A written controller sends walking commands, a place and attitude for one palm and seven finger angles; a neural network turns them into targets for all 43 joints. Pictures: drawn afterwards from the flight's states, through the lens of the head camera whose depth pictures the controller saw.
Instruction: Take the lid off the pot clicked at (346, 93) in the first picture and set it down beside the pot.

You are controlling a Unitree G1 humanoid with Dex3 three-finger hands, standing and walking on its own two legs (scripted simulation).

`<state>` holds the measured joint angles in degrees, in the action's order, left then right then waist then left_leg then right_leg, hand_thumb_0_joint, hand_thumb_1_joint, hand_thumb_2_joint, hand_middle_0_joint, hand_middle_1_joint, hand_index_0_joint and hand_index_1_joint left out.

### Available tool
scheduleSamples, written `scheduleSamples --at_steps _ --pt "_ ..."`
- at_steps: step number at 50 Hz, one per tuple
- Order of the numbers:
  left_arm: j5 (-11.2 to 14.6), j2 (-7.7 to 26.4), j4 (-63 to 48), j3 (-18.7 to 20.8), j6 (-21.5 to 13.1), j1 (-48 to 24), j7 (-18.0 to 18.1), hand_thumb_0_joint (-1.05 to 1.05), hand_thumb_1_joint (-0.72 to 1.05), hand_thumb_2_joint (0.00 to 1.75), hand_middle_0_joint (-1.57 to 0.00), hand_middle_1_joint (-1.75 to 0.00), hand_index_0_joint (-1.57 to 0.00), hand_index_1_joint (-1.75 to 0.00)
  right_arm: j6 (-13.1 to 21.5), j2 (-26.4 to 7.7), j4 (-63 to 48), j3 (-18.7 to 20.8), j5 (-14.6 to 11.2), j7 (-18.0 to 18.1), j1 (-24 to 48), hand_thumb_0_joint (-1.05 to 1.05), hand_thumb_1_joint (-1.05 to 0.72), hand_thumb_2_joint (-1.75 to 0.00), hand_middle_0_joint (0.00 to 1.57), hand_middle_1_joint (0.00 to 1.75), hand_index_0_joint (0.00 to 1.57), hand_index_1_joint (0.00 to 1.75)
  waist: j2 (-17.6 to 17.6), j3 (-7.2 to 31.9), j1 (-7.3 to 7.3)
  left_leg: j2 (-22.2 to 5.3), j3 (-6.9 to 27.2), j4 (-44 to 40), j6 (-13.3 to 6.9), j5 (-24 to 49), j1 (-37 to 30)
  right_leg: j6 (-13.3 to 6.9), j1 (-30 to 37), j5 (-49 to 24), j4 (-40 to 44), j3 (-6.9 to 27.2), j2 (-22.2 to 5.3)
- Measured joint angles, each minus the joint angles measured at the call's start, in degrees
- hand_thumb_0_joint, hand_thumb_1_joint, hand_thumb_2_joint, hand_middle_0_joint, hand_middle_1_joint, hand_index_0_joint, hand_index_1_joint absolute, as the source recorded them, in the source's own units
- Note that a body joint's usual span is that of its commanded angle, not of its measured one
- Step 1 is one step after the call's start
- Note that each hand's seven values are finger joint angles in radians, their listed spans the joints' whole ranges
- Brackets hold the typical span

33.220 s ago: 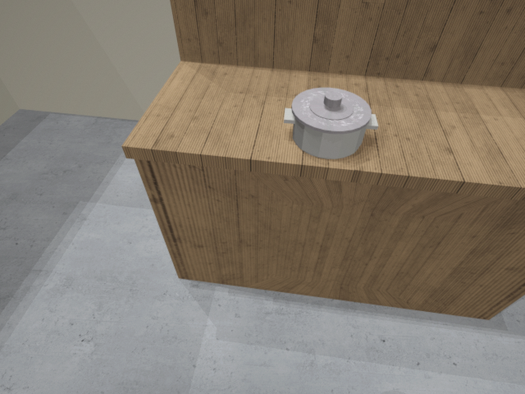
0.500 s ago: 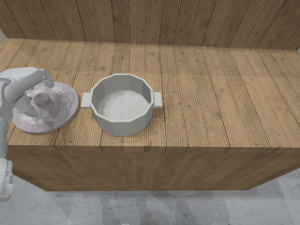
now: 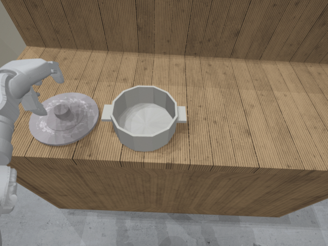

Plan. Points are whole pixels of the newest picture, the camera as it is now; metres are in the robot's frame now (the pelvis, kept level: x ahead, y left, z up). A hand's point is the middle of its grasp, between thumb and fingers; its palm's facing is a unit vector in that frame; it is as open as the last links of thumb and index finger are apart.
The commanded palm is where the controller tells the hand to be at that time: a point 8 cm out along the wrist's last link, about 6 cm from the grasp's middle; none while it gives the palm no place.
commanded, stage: raise the empty hand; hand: left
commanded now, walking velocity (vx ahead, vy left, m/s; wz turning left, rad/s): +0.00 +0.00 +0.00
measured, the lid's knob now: (62, 111) +0.46 +0.30 +0.02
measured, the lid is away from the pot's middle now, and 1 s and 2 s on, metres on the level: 0.24 0.24 0.24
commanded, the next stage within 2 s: draw the hand back to the body in 0.40 s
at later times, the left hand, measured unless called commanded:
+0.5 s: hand (31, 83) +0.44 +0.32 +0.14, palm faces -0.37 -0.09 -0.92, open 11.1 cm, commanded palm +0.44 +0.30 +0.22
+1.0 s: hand (24, 105) +0.37 +0.30 +0.14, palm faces -0.30 -0.04 -0.95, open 11.1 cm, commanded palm +0.35 +0.30 +0.21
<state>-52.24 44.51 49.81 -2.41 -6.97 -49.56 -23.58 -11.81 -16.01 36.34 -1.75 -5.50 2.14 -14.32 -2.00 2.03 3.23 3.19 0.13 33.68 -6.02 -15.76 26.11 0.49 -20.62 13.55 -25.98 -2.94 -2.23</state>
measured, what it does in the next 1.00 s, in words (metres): stands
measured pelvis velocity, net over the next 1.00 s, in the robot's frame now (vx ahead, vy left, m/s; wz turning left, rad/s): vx -0.01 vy -0.01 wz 0.06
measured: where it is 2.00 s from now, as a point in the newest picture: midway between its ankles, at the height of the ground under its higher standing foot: outside the picture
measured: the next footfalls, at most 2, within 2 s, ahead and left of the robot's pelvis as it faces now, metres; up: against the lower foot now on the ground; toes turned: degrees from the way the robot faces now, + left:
none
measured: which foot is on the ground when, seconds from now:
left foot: down 0.00-1.00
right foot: down 0.00-1.00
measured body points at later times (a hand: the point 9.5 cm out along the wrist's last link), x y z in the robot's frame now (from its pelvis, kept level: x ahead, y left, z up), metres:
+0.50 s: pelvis +0.00 +0.00 +0.00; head +0.06 +0.02 +0.45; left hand +0.45 +0.32 +0.20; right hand +0.09 -0.26 -0.11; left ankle +0.01 +0.05 -0.73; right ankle -0.01 -0.17 -0.73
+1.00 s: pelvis -0.01 -0.01 +0.01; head +0.04 +0.00 +0.45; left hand +0.38 +0.30 +0.20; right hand +0.16 -0.24 -0.10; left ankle +0.01 +0.05 -0.73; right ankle -0.01 -0.18 -0.73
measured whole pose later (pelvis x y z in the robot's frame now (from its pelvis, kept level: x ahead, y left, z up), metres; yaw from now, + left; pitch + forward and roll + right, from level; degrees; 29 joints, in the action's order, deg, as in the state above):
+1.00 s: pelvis -0.01 -0.01 +0.01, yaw +4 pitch +6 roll -3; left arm -49.0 43.1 24.9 -3.5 0.4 -36.9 -27.8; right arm -12.4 -15.9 32.9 -1.6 -4.6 -1.0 -10.2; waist -3.3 0.9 0.5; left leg 4.9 3.3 29.5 -5.4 -12.9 21.6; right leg -0.2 -15.4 12.6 -22.5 -2.4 -2.4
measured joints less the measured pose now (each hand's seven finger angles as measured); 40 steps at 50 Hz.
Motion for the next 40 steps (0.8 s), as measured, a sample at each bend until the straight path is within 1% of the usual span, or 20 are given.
scheduleSamples --at_steps 5,9,12,14,17,19,21,22,24,26,27,29,31,32,34,35,37,38,40 --pt "-0.6 0.6 -1.3 -1.4 1.4 -1.1 -1.1 0.00 -0.01 0.64 -0.37 -0.86 -0.36 -0.86 0.1 -0.2 -0.1 0.3 0.1 -0.3 -0.3 0.00 -0.91 -0.90 0.20 0.30 0.20 0.30 0.0 -0.4 0.03 0.2 0.3 -0.6 0.0 0.4 -0.5 -0.5 0.7 -0.3 0.7 -0.2 -0.1" --pt "0.2 0.5 -3.0 -0.9 1.4 -1.1 -1.8 0.00 -0.01 0.64 -0.37 -0.86 -0.37 -0.86 0.1 -0.5 0.1 0.2 0.2 -0.4 -0.3 0.00 -0.91 -0.90 0.20 0.30 0.20 0.30 -0.2 -0.4 0.06 0.4 0.4 -1.2 -0.1 0.7 -1.0 -0.4 1.2 -0.6 1.4 -0.3 -0.2" --pt "0.5 0.8 -1.6 -0.7 1.8 -2.1 -2.0 0.00 -0.01 0.64 -0.37 -0.86 -0.36 -0.86 0.2 -0.5 0.3 0.0 0.1 -0.4 -0.2 0.00 -0.91 -0.90 0.20 0.30 0.20 0.30 -0.2 -0.3 0.22 0.4 0.2 -1.5 -0.2 0.8 -1.2 -0.1 1.4 -0.7 1.7 -0.1 -0.3" --pt "0.2 1.0 -0.8 -1.4 2.8 -3.3 -2.6 0.00 -0.01 0.64 -0.37 -0.86 -0.36 -0.86 0.2 -0.4 0.4 -0.1 0.0 -0.5 -0.2 0.00 -0.91 -0.90 0.20 0.30 0.20 0.30 -0.1 -0.4 0.26 0.5 0.2 -1.8 -0.2 0.9 -1.4 -0.2 1.5 -0.8 1.8 0.0 -0.3" --pt "-0.5 0.8 -2.6 -2.9 3.7 -4.3 -3.1 0.00 -0.01 0.64 -0.37 -0.86 -0.37 -0.86 0.4 -0.3 0.2 0.2 0.2 -0.7 -0.6 0.00 -0.91 -0.90 0.20 0.30 0.20 0.30 -0.2 -0.8 0.17 0.7 0.6 -2.3 -0.1 1.3 -1.7 -0.9 1.8 -0.9 2.2 -0.3 -0.4" --pt "-0.2 0.7 -3.1 -2.1 3.2 -4.2 -3.0 0.00 -0.01 0.64 -0.37 -0.86 -0.37 -0.86 0.6 -0.4 0.3 0.1 0.3 -0.7 -0.7 0.00 -0.91 -0.90 0.20 0.30 0.20 0.30 -0.4 -0.6 0.20 0.8 0.6 -2.5 -0.2 1.4 -1.7 -1.0 1.9 -1.0 2.4 -0.2 -0.5" --pt "0.4 0.9 -2.1 -1.0 2.8 -4.0 -2.9 0.00 -0.01 0.64 -0.37 -0.86 -0.36 -0.86 0.6 -0.5 0.3 -0.1 0.2 -0.9 -0.5 0.00 -0.91 -0.90 0.20 0.30 0.20 0.30 -0.4 -0.2 0.37 0.8 0.3 -2.6 -0.4 1.3 -1.6 -0.5 1.7 -1.1 2.4 0.1 -0.5" --pt "0.6 1.0 -0.8 -1.1 3.0 -4.3 -2.9 0.00 -0.01 0.64 -0.37 -0.86 -0.36 -0.86 0.5 -0.4 0.3 -0.2 0.2 -0.9 -0.4 0.00 -0.91 -0.90 0.20 0.30 0.20 0.30 -0.4 0.0 0.40 0.7 0.2 -2.5 -0.4 1.2 -1.5 -0.1 1.6 -1.0 2.3 0.3 -0.5" --pt "0.4 1.1 1.2 -2.3 3.9 -5.2 -3.5 0.00 -0.01 0.64 -0.36 -0.86 -0.36 -0.86 0.2 -0.3 0.3 -0.3 0.0 -1.1 -0.2 0.00 -0.91 -0.90 0.20 0.30 0.20 0.30 -0.2 0.1 0.40 0.7 0.0 -2.3 -0.4 1.1 -1.4 0.3 1.3 -0.9 2.1 0.4 -0.5" --pt "-0.5 0.8 0.2 -3.7 4.8 -5.3 -4.3 0.00 -0.01 0.64 -0.37 -0.86 -0.36 -0.86 0.1 -0.1 0.2 0.0 0.1 -1.1 -0.3 0.00 -0.91 -0.90 0.20 0.30 0.20 0.30 0.0 -0.4 0.34 0.7 0.2 -2.3 -0.3 1.1 -1.4 -0.1 1.4 -0.8 2.0 0.3 -0.5" --pt "-1.0 0.6 -1.6 -3.8 4.7 -4.8 -4.4 0.00 -0.01 0.64 -0.37 -0.86 -0.36 -0.86 0.1 -0.1 0.1 0.2 0.3 -1.1 -0.4 0.00 -0.91 -0.90 0.20 0.30 0.20 0.30 0.0 -0.6 0.33 0.8 0.4 -2.4 -0.2 1.2 -1.5 -0.5 1.5 -0.8 2.0 0.1 -0.4" --pt "-1.0 0.4 -6.3 -2.5 3.5 -2.5 -4.1 0.00 -0.01 0.64 -0.37 -0.86 -0.37 -0.86 0.3 -0.2 -0.4 0.5 0.7 -1.1 -0.7 0.00 -0.91 -0.90 0.20 0.30 0.20 0.30 -0.3 -0.9 0.53 0.9 0.8 -2.9 -0.1 1.6 -1.8 -1.3 1.9 -1.1 2.4 0.3 -0.3" --pt "0.1 0.3 -9.0 0.1 1.7 0.0 -3.1 0.00 -0.01 0.64 -0.37 -0.86 -0.37 -0.86 0.5 -0.4 -0.8 0.4 0.9 -1.2 -0.8 0.00 -0.91 -0.90 0.20 0.30 0.20 0.30 -0.8 -0.4 0.84 1.1 1.0 -3.4 -0.2 1.8 -2.1 -1.4 2.1 -1.4 2.7 0.5 -0.3" --pt "1.0 0.4 -8.7 1.1 1.3 0.8 -2.6 0.00 -0.01 0.64 -0.37 -0.86 -0.37 -0.86 0.5 -0.4 -0.9 0.3 0.9 -1.3 -0.7 0.00 -0.91 -0.90 0.20 0.30 0.20 0.30 -0.8 0.0 0.86 1.1 0.8 -3.4 -0.3 1.7 -2.2 -1.1 2.1 -1.3 2.8 0.8 -0.4" --pt "2.1 0.7 -7.1 1.6 2.1 1.7 -2.4 0.00 -0.01 0.64 -0.37 -0.86 -0.36 -0.86 0.0 -0.3 -1.0 0.0 0.6 -1.7 -0.3 0.00 -0.91 -0.90 0.20 0.30 0.20 0.30 -0.6 0.6 0.65 1.1 0.3 -3.2 -0.4 1.3 -2.4 0.0 2.2 -0.7 2.7 1.3 -0.4" --pt "2.1 0.7 -6.8 0.9 3.2 2.1 -2.6 0.00 -0.01 0.64 -0.36 -0.86 -0.36 -0.86 -0.3 -0.2 -1.1 0.1 0.5 -2.0 -0.1 0.00 -0.91 -0.90 0.20 0.30 0.20 0.30 -0.6 0.6 0.48 1.0 0.2 -3.2 -0.4 1.2 -2.5 0.3 2.3 -0.7 2.7 1.5 -0.4" --pt "1.2 0.2 -9.8 -0.8 5.4 3.7 -3.5 0.00 -0.01 0.64 -0.36 -0.86 -0.36 -0.86 -0.8 -0.2 -1.6 0.6 0.5 -2.5 0.1 0.00 -0.91 -0.90 0.20 0.30 0.20 0.30 -0.9 0.2 0.10 1.0 0.5 -3.3 -0.2 1.3 -2.8 0.1 2.7 -0.9 2.7 1.2 -0.3" --pt "0.8 -0.1 -12.8 -0.9 5.7 5.1 -3.8 0.00 -0.01 0.64 -0.37 -0.86 -0.36 -0.86 -0.8 -0.2 -1.9 0.8 0.7 -2.8 0.2 0.00 -0.91 -0.90 0.20 0.30 0.20 0.30 -1.1 -0.1 -0.03 1.1 0.8 -3.5 -0.1 1.5 -3.1 -0.2 3.0 -1.2 2.8 1.1 -0.3" --pt "1.2 -0.7 -18.3 0.5 4.4 8.5 -3.6 0.00 -0.01 0.64 -0.37 -0.86 -0.36 -0.86 -0.4 -0.4 -2.4 0.8 1.0 -2.9 0.6 0.00 -0.91 -0.90 0.20 0.30 0.20 0.30 -1.7 -0.5 -0.01 1.3 1.5 -4.2 0.0 2.1 -3.8 -1.0 3.7 -1.7 3.2 1.1 -0.2"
